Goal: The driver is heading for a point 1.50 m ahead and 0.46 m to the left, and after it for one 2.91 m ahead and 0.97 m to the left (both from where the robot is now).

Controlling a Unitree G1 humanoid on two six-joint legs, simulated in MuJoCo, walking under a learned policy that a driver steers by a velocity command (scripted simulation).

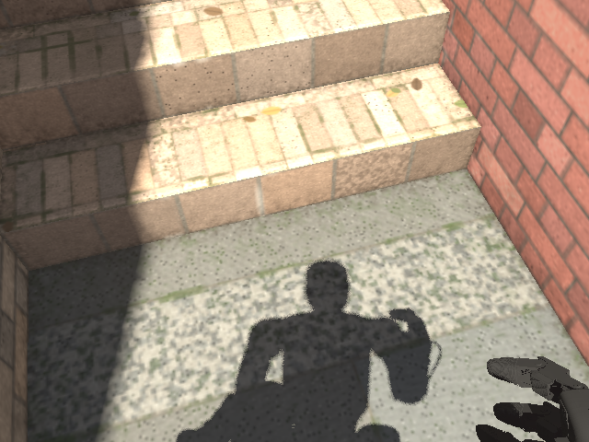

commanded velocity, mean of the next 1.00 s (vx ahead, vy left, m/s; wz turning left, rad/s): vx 0.11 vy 0.00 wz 0.53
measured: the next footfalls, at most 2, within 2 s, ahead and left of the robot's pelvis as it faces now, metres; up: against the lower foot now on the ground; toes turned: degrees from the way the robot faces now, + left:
left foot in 0.12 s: +0.34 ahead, +0.13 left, +0.00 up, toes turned -3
right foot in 0.66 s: +0.42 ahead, -0.03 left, +0.00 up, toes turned +37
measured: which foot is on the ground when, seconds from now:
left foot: up 0.00-0.10, down 0.12-0.66, up 0.68-1.00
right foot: down 0.00-0.14, up 0.16-0.64, down 0.66-1.00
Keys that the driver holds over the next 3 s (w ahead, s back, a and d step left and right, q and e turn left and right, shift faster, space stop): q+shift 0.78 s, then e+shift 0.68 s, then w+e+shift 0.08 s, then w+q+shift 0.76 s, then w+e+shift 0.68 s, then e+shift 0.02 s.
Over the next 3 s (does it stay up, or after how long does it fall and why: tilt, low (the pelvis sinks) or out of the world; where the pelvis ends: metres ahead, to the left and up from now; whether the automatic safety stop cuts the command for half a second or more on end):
stays up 1.28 0.45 0.26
